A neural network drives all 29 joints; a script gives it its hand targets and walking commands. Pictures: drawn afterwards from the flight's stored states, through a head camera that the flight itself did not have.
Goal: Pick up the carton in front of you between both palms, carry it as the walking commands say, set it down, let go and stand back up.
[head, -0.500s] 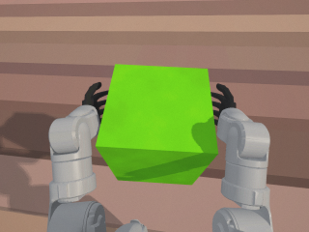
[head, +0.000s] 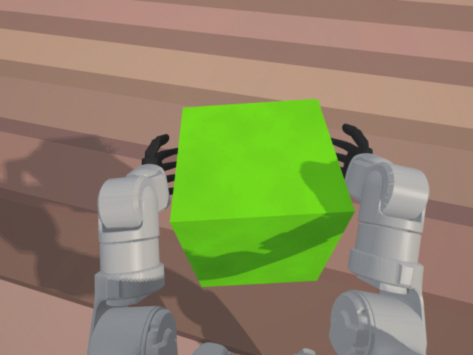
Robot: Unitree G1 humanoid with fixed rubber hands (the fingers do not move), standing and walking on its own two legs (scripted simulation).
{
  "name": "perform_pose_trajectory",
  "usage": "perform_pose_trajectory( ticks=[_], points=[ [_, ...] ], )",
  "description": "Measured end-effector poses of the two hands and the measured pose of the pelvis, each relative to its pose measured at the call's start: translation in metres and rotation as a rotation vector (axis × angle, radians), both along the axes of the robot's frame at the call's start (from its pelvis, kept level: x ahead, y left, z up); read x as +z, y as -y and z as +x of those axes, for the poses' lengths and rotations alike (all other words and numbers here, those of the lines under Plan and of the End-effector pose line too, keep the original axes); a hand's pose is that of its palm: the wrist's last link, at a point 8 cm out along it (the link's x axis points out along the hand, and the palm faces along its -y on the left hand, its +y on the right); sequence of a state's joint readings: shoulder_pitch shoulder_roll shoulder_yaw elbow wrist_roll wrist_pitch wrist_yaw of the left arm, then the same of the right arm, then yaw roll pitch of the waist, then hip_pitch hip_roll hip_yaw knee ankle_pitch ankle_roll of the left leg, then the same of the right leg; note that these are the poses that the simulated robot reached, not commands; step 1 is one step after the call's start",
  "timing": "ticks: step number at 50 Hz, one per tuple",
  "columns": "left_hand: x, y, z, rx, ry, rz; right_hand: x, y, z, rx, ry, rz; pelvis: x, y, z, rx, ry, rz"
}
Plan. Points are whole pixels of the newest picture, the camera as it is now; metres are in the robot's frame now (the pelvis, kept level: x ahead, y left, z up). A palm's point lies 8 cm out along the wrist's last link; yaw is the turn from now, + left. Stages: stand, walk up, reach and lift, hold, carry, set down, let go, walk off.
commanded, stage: carry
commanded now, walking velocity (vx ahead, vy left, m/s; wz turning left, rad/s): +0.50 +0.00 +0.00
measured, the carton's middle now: (254, 200) +0.37 +0.04 +0.07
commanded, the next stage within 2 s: none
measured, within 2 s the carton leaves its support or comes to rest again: neither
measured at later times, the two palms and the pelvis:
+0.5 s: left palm (215, 1) +0.69 +0.16 +0.25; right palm (377, 16) +0.66 -0.14 +0.25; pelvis +0.31 +0.05 +0.10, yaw +1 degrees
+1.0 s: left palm out of the picture +0.95 +0.15 +0.36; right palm out of the picture +0.99 -0.14 +0.36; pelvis +0.61 -0.03 +0.22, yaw +1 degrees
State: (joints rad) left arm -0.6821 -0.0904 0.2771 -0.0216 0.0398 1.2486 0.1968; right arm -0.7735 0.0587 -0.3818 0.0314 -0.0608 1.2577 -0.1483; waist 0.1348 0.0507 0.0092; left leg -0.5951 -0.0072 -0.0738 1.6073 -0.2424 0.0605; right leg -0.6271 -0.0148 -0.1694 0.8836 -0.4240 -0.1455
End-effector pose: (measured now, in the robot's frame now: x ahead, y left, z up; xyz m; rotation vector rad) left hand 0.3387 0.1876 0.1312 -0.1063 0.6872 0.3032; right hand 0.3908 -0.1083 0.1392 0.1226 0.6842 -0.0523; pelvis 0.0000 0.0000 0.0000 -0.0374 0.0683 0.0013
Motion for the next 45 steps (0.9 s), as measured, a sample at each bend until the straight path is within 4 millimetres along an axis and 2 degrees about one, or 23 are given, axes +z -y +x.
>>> perform_pose_trajectory(
  ticks=[5,9,13,17,19,21,23,25,28,33,38,41,45],
  points=[
    [0.055,0.000,0.057,0.015,0.100,-0.007,0.048,0.002,0.050,0.002,0.099,0.011,0.039,0.009,0.052,0.024,-0.003,0.027],
    [0.101,0.007,0.112,-0.022,0.173,0.021,0.086,0.009,0.095,-0.008,0.178,-0.002,0.051,0.005,0.103,0.017,-0.003,0.037],
    [0.129,0.013,0.172,-0.075,0.169,0.045,0.109,0.017,0.141,-0.040,0.175,-0.007,0.061,-0.007,0.162,0.003,0.006,0.059],
    [0.138,0.020,0.245,-0.137,0.147,0.035,0.119,0.025,0.195,-0.095,0.148,-0.040,0.060,-0.023,0.226,-0.010,-0.002,0.089],
    [0.135,0.026,0.283,-0.179,0.121,0.011,0.118,0.030,0.218,-0.131,0.119,-0.057,0.061,-0.034,0.260,-0.001,0.007,0.085],
    [0.129,0.031,0.316,-0.219,0.080,-0.023,0.115,0.034,0.237,-0.172,0.073,-0.075,0.068,-0.043,0.283,0.004,0.020,0.082],
    [0.122,0.034,0.340,-0.229,0.024,-0.051,0.110,0.036,0.252,-0.194,0.013,-0.097,0.081,-0.046,0.298,0.007,0.027,0.081],
    [0.119,0.032,0.355,-0.212,-0.017,-0.075,0.110,0.034,0.268,-0.192,-0.029,-0.102,0.099,-0.046,0.315,0.007,0.032,0.080],
    [0.132,0.025,0.378,-0.180,-0.006,-0.083,0.125,0.028,0.300,-0.182,-0.018,-0.085,0.123,-0.046,0.342,-0.002,0.031,0.062],
    [0.168,0.013,0.425,-0.149,0.089,-0.073,0.170,0.017,0.365,-0.146,0.078,-0.084,0.147,-0.035,0.396,-0.002,0.010,0.044],
    [0.197,0.016,0.481,-0.139,0.136,-0.065,0.206,0.019,0.429,-0.114,0.127,-0.111,0.163,-0.016,0.463,0.013,0.013,0.019],
    [0.209,0.020,0.521,-0.126,0.132,-0.047,0.218,0.024,0.475,-0.094,0.126,-0.107,0.169,-0.003,0.508,0.018,-0.001,0.001],
    [0.216,0.029,0.574,-0.095,0.078,-0.016,0.217,0.032,0.541,-0.050,0.078,-0.083,0.179,0.017,0.565,0.015,-0.022,-0.016]
  ],
)
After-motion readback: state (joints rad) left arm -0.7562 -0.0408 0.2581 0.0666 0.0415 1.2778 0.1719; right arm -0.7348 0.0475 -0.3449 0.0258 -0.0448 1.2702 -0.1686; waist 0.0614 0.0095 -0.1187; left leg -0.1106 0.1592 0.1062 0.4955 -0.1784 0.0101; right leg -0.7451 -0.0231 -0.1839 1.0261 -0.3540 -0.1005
